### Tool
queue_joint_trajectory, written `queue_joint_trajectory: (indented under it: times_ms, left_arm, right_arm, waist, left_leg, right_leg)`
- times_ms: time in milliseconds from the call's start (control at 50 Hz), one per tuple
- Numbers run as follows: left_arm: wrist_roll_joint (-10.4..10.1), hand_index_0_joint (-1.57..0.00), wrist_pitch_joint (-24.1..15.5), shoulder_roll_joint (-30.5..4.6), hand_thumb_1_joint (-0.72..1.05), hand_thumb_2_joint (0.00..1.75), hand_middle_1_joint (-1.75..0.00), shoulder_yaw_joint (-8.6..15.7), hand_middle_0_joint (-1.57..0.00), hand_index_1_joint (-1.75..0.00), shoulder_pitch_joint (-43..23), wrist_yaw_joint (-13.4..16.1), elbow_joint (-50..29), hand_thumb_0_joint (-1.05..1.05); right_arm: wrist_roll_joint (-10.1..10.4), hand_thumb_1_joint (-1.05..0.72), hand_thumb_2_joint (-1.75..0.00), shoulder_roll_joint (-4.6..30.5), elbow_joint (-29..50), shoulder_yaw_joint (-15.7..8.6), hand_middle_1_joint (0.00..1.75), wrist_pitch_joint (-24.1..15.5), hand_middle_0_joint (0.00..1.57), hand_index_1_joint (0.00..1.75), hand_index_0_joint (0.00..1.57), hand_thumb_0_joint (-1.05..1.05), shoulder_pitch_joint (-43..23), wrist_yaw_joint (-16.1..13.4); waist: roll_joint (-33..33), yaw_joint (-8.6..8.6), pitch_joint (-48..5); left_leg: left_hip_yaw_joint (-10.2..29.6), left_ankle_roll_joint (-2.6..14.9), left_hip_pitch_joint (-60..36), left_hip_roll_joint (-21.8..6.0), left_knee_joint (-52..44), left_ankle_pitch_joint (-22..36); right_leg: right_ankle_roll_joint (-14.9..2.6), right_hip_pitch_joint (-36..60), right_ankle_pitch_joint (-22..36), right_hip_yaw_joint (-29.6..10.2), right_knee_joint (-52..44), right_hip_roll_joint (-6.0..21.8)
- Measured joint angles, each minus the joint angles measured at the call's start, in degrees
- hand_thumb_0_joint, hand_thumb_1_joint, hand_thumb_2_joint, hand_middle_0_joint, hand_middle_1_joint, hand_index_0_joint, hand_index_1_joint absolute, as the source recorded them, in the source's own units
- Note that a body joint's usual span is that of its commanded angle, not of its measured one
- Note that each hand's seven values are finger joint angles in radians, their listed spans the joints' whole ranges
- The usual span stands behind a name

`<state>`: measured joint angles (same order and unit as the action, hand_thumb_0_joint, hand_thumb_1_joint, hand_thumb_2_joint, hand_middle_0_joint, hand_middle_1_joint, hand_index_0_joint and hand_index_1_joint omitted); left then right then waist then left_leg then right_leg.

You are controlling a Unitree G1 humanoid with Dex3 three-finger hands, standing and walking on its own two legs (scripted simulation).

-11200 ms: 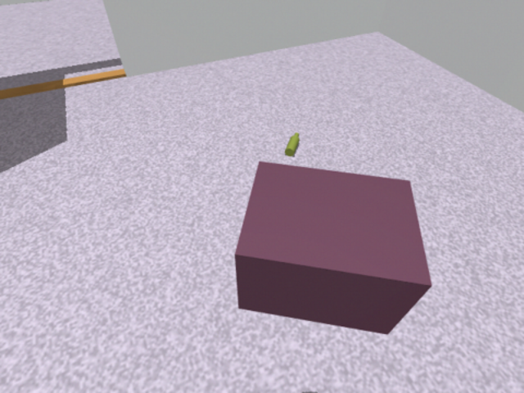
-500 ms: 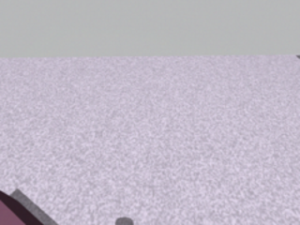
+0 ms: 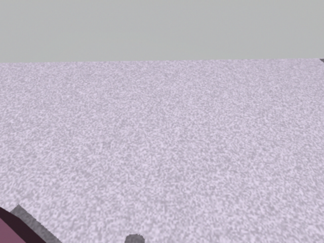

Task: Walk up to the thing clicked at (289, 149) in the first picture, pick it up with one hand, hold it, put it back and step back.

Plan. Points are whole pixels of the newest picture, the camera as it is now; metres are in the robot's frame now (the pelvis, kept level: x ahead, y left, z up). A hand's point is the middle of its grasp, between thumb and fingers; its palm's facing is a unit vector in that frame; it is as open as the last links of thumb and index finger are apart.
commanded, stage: stand
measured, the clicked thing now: out of the picture +0.32 +1.62 -0.75
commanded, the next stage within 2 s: walk up in 0.44 s
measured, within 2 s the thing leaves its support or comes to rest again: neither
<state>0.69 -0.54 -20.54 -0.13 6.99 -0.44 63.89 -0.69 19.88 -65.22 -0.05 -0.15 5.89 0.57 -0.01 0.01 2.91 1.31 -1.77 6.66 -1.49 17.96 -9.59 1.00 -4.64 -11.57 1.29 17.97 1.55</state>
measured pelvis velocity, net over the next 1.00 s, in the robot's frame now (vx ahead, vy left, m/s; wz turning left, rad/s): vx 0.13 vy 0.04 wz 0.24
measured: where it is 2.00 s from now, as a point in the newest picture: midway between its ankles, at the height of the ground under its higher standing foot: (163, 237)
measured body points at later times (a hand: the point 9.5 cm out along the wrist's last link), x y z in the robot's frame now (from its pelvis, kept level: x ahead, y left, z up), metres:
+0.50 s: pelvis +0.01 +0.00 +0.00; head +0.01 +0.00 +0.45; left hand +0.08 +0.30 -0.13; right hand +0.08 -0.31 -0.13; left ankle +0.00 +0.14 -0.75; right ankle -0.02 -0.13 -0.75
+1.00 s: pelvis +0.13 +0.04 -0.01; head +0.14 +0.07 +0.44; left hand +0.16 +0.37 -0.13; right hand +0.20 -0.27 -0.10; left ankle +0.10 +0.15 -0.75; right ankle +0.24 -0.11 -0.70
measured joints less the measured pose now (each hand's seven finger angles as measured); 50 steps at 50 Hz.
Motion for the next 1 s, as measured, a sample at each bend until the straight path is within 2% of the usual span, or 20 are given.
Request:
queue_joint_trajectory:
  times_ms: [440, 480, 520, 560, 620, 680, 720, 740, 760, 800, 860, 1000]
  left_arm:
    - [0.0, -0.21, -0.1, 0.11, 0.91, 0.9, -0.3, 0.02, -0.2, -0.3, -0.23, 0.11, -0.26, 0.01]
    - [0.46, -0.21, -0.25, 0.07, 0.9, 0.9, -0.3, 1.15, -0.2, -0.3, 0.59, -0.71, -1.42, 0.01]
    - [0.99, -0.21, -0.65, -0.11, 0.9, 0.9, -0.3, 2.31, -0.2, -0.3, 2.3, -1.44, -2.76, 0.01]
    - [1.31, -0.21, -1.19, -0.37, 0.9, 0.9, -0.3, 3.22, -0.21, -0.3, 3.86, -1.87, -4.27, 0.01]
    - [1.68, -0.21, -1.94, -0.5, 0.9, 0.9, -0.3, 4.1, -0.21, -0.3, 5.9, -2.03, -6.03, 0.0]
    - [2.26, -0.21, -1.18, -2.07, 0.9, 0.9, -0.3, 4.93, -0.21, -0.3, 7.72, -2.47, -7.26, 0.0]
    - [2.22, -0.21, -0.26, -3.85, 0.9, 0.9, -0.3, 5.57, -0.21, -0.3, 8.06, -2.63, -8.49, 0.01]
    - [2.14, -0.21, 0.2, -4.62, 0.9, 0.9, -0.3, 5.94, -0.21, -0.3, 8.08, -2.55, -9.15, 0.01]
    - [2.06, -0.21, 0.82, -5.01, 0.9, 0.9, -0.3, 6.28, -0.21, -0.3, 7.85, -2.42, -9.53, 0.01]
    - [1.77, -0.21, 1.75, -5.36, 0.91, 0.9, -0.3, 6.2, -0.2, -0.3, 6.79, -2.54, -10.1, 0.01]
    - [1.08, -0.2, 1.32, -5.55, 0.91, 0.9, -0.3, 5.67, -0.2, -0.3, 5.86, -3.05, -12.15, 0.01]
    - [1.45, -0.2, 1.76, -4.54, 0.91, 0.9, -0.3, 5.62, -0.2, -0.3, 5.04, -4.05, -15.7, 0.01]
  right_arm:
    - [0.02, -0.91, -0.9, 0.11, 0.35, -0.02, 0.3, 0.11, 0.21, 0.3, 0.2, 0.0, 0.21, -0.07]
    - [-0.46, -0.91, -0.9, 0.22, 1.63, -1.01, 0.3, 0.04, 0.21, 0.3, 0.2, 0.0, 1.32, 0.75]
    - [-0.97, -0.91, -0.9, 0.65, 3.0, -1.9, 0.3, 0.04, 0.21, 0.3, 0.2, 0.0, 3.37, 1.52]
    - [-1.37, -0.91, -0.9, 1.4, 4.07, -2.63, 0.3, 0.36, 0.21, 0.3, 0.2, 0.0, 5.07, 1.98]
    - [-1.61, -0.91, -0.9, 2.87, 4.99, -3.63, 0.3, 0.59, 0.21, 0.3, 0.2, 0.0, 6.5, 2.43]
    - [-1.14, -0.91, -0.9, 3.13, 7.26, -4.5, 0.3, 0.14, 0.21, 0.3, 0.2, 0.0, 8.27, 3.05]
    - [-1.08, -0.91, -0.9, 2.86, 9.16, -5.08, 0.3, -0.62, 0.21, 0.3, 0.2, 0.0, 10.14, 3.38]
    - [-1.29, -0.91, -0.9, 2.71, 9.93, -5.48, 0.3, -1.14, 0.21, 0.3, 0.2, 0.0, 10.7, 3.23]
    - [-1.57, -0.91, -0.9, 2.51, 10.64, -5.73, 0.3, -1.6, 0.21, 0.3, 0.2, 0.0, 11.18, 2.88]
    - [-1.24, -0.91, -0.9, 1.92, 11.72, -5.63, 0.3, -1.86, 0.21, 0.3, 0.2, 0.0, 12.71, 2.32]
    - [-0.71, -0.91, -0.9, 0.98, 12.8, -4.41, 0.3, -1.89, 0.21, 0.3, 0.2, 0.0, 15.08, 1.59]
    - [-0.78, -0.9, -0.9, 0.19, 16.52, -3.13, 0.3, -4.05, 0.21, 0.3, 0.21, 0.0, 19.34, 0.62]
  waist:
    - [-0.13, -0.07, -0.13]
    - [-0.14, -0.06, -0.3]
    - [-0.25, 0.18, -1.32]
    - [-0.5, 0.39, -1.81]
    - [-1.61, 1.39, -0.78]
    - [-1.07, 1.12, 0.46]
    - [0.67, 0.72, 1.28]
    - [2.09, 0.86, 1.95]
    - [3.12, 0.62, 2.48]
    - [3.97, -0.76, 2.85]
    - [5.14, -0.89, 2.93]
    - [5.18, -1.27, 2.29]
  left_leg:
    - [-0.13, -0.22, -0.63, -0.37, -0.05, -0.25]
    - [-0.05, 1.1, 0.28, -0.3, 2.91, -3.35]
    - [0.25, 2.43, 1.65, -0.15, 7.56, -9.37]
    - [0.11, 3.14, 4.35, -0.06, 13.7, -12.98]
    - [-0.06, 3.16, 9.46, -0.44, 22.57, -15.12]
    - [-1.2, 2.97, 12.29, -1.59, 21.37, -13.28]
    - [-1.84, 2.66, 12.01, -1.37, 16.59, -6.8]
    - [-2.43, 2.54, 11.84, -0.28, 16.82, -3.33]
    - [-2.64, 2.65, 12.07, 0.73, 18.3, -3.98]
    - [-1.18, 3.41, 11.48, 2.33, 18.46, -5.47]
    - [0.31, 3.84, 8.1, 3.68, 14.05, -4.78]
    - [4.65, 2.9, 1.55, 4.4, 7.94, -5.05]
  right_leg:
    - [-0.24, 0.59, -0.11, -0.12, -0.15, -0.36]
    - [-1.07, -0.06, -2.8, 0.03, 2.34, -0.36]
    - [-2.02, -0.78, -7.06, 0.07, 5.59, -0.46]
    - [-2.36, -0.7, -5.48, 0.55, 6.1, -0.4]
    - [-1.83, 0.99, -5.52, 1.46, 5.14, -0.47]
    - [-0.54, 3.21, -6.83, 3.11, 4.43, 0.38]
    - [-0.03, 2.72, -10.55, 4.43, 9.19, 2.09]
    - [-0.93, 0.64, -12.88, 4.39, 15.34, 3.75]
    - [-1.74, -2.48, -15.22, 2.51, 23.18, 4.02]
    - [-2.69, -8.29, -17.88, -1.13, 35.7, 1.92]
    - [-3.04, -15.22, -13.79, -2.3, 41.64, 1.7]
    - [-1.28, -22.38, -6.09, -3.52, 31.22, 3.03]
